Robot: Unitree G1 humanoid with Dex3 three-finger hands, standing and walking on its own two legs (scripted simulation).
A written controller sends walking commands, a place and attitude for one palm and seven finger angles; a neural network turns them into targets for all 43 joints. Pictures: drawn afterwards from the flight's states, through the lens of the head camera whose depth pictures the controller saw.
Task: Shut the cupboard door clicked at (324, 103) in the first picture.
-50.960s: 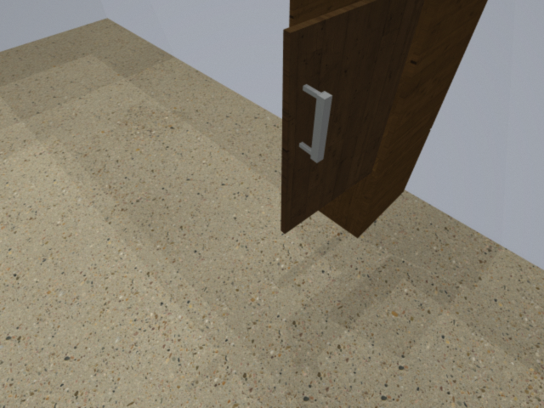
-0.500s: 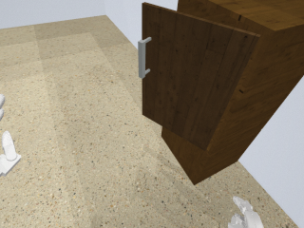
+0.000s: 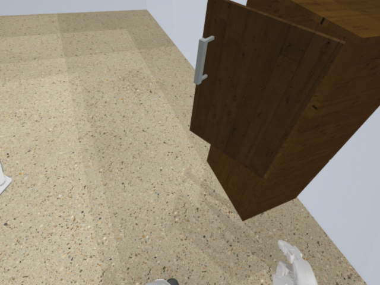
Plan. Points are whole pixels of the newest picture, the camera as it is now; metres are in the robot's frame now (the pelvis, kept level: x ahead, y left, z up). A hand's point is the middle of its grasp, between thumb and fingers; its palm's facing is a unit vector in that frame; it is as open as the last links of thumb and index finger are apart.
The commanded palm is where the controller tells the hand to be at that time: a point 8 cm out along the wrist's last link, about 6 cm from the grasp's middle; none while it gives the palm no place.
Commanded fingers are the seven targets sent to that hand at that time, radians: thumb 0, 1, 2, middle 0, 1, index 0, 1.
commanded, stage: step back with the hand held close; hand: left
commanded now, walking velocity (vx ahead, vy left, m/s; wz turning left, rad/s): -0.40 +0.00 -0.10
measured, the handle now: (204, 60) +0.81 +0.03 +0.07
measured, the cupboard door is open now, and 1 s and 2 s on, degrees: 26 26 26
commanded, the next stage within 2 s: stop stepping back and stand still in 0.06 s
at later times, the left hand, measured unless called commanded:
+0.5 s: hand out of the picture +0.07 +0.32 +0.21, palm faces +0.45 -0.87 -0.18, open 7.4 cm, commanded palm +0.06 +0.33 +0.19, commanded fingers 0.00 0.90 0.90 -0.20 -0.30 -0.20 -0.30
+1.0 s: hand out of the picture +0.01 +0.43 +0.20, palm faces +0.51 -0.80 -0.32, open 7.4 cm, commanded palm -0.06 +0.45 +0.19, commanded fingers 0.00 0.90 0.90 -0.20 -0.30 -0.20 -0.30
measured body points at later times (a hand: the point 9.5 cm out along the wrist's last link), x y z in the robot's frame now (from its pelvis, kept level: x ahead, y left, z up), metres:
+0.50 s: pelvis -0.13 +0.06 -0.03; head -0.20 +0.15 +0.41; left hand +0.04 +0.37 +0.22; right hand -0.07 -0.23 -0.08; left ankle -0.05 +0.13 -0.72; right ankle -0.26 -0.12 -0.72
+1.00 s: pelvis -0.23 +0.17 -0.01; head -0.28 +0.17 +0.44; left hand -0.03 +0.47 +0.21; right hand -0.12 -0.10 -0.09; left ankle -0.21 +0.32 -0.73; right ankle -0.21 +0.07 -0.72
